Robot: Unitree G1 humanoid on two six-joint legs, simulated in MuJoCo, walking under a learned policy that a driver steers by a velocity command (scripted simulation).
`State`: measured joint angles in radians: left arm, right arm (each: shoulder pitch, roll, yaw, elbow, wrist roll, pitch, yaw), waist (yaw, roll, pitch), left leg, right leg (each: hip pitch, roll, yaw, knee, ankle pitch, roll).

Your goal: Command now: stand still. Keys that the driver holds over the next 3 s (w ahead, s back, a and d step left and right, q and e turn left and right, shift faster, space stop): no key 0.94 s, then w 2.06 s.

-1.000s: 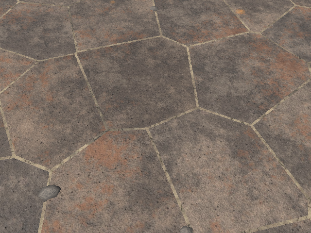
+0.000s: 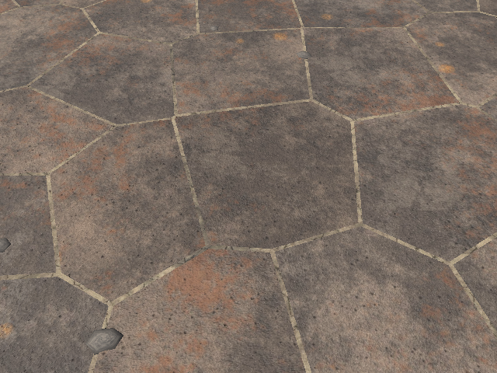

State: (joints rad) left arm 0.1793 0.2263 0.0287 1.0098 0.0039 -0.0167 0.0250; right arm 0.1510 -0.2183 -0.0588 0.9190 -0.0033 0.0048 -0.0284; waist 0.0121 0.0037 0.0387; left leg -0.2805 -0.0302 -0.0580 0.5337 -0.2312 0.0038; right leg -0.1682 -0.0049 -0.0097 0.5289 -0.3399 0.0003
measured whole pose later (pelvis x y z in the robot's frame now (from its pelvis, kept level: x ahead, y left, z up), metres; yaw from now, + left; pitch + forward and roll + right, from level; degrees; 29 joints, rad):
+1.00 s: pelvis +0.00 -0.01 +0.00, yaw +0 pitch -1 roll +0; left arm 0.32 0.18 0.00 1.08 0.00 -0.02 0.03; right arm 0.18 -0.20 -0.03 1.13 0.00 0.01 -0.04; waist 0.00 0.01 0.03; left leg -0.27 -0.01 -0.07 0.52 -0.24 -0.01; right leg -0.15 0.02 -0.02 0.49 -0.33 -0.03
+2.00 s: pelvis +0.46 -0.02 +0.01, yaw +0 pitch +1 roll -1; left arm 0.33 0.23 0.05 0.99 0.00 -0.10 -0.02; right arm 0.15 -0.27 -0.06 0.92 0.01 -0.08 -0.02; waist 0.05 0.04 0.00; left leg -0.69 0.15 -0.04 0.98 -0.12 0.02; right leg -0.13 0.08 -0.07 0.26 -0.15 -0.08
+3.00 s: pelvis +1.04 -0.02 +0.01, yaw +0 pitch +1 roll +0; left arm 0.23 0.24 0.06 0.93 0.01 -0.09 -0.03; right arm 0.23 -0.27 -0.07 0.94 0.02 -0.09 -0.01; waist 0.02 0.04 0.02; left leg -0.52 0.10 -0.02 1.14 -0.31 0.05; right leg -0.27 0.04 -0.07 0.40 -0.15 -0.07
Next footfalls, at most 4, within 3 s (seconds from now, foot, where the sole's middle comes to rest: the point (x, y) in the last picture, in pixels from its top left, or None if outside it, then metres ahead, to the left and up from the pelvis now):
1.72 right None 0.49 -0.10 -0.77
2.26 left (219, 274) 0.80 0.14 -0.77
2.82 right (293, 195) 1.12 -0.11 -0.77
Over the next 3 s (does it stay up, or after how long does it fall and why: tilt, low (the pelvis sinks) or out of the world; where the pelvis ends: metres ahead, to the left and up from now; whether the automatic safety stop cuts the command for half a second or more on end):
stays up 1.04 -0.02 0.01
